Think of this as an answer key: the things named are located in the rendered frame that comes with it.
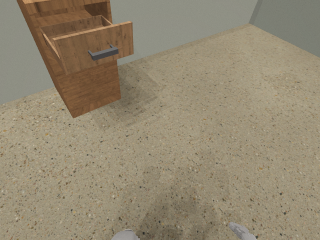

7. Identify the right robot hand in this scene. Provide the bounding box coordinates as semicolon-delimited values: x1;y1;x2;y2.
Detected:
228;222;257;240

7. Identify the cabinet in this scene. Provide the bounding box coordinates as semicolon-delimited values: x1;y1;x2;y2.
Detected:
16;0;121;119

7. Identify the drawer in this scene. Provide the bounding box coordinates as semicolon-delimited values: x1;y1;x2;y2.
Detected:
39;15;134;75

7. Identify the left robot thigh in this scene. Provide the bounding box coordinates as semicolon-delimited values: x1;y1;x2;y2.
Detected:
111;230;140;240

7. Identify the handle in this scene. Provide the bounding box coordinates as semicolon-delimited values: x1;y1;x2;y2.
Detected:
88;44;119;61

